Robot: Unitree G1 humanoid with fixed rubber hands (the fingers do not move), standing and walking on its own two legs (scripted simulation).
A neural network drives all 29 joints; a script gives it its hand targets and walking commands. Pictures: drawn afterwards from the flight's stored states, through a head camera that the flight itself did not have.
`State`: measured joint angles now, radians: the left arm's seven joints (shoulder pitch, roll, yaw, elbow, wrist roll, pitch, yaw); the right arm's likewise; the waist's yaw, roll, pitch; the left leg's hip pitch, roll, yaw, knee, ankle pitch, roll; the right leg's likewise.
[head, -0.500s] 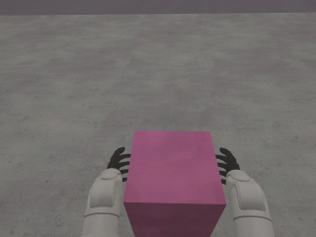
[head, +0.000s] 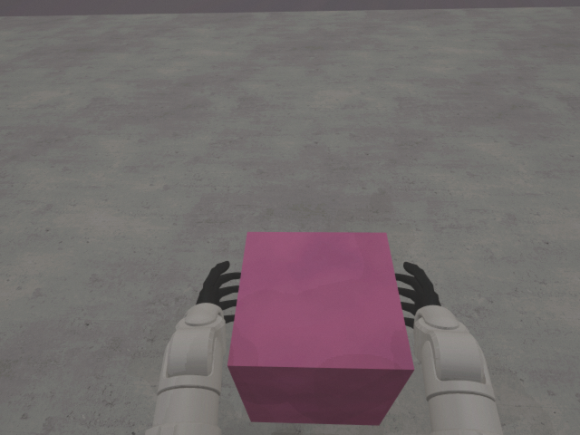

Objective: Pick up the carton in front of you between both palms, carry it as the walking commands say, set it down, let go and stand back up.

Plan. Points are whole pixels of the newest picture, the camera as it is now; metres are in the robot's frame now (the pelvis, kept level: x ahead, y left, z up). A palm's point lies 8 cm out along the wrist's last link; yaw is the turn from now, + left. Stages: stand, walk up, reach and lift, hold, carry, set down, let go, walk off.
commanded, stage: carry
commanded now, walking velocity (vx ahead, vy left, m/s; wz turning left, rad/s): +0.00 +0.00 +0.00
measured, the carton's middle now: (315, 331) +0.30 +0.00 -0.04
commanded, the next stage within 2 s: hold in 0.36 s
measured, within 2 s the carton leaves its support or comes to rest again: neither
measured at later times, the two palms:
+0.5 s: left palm (225, 311) +0.29 +0.13 +0.04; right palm (445, 327) +0.27 -0.17 +0.04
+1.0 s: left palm (214, 292) +0.32 +0.15 +0.05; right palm (431, 337) +0.25 -0.14 +0.05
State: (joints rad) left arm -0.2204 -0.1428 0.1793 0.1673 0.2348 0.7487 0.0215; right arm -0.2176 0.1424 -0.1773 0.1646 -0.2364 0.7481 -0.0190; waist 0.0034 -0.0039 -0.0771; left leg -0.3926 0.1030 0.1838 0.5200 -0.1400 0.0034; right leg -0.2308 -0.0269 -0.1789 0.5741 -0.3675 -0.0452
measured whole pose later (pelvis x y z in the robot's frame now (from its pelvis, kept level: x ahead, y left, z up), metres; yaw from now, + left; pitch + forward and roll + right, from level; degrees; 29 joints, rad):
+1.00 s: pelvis +0.00 +0.07 +0.01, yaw -15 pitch -7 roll +0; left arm -0.27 -0.15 0.23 0.25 0.29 0.73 0.01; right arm -0.30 0.16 -0.25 0.33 -0.28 0.68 0.01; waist 0.01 -0.04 0.04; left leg -0.13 -0.02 0.01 0.39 -0.14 0.02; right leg -0.05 -0.01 0.09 0.41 -0.24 0.01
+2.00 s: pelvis -0.04 +0.05 -0.10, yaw -15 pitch +34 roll -1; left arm -0.66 -0.06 0.45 0.51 0.23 0.22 -0.06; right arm -0.65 0.17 -0.36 0.51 -0.19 0.19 -0.11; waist 0.07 -0.05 -0.08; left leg -1.37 0.01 -0.06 1.07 -0.30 -0.04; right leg -1.29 0.07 0.04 1.13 -0.43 0.01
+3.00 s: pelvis -0.09 +0.06 -0.34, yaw -16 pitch +47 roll -1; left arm -1.19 0.09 0.51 0.66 0.14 0.30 0.07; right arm -1.35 -0.14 -0.25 0.88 -0.10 0.27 -0.12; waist 0.12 -0.06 0.10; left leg -2.30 0.00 -0.07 1.90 -0.42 -0.06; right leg -2.22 0.12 0.03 2.00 -0.60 0.04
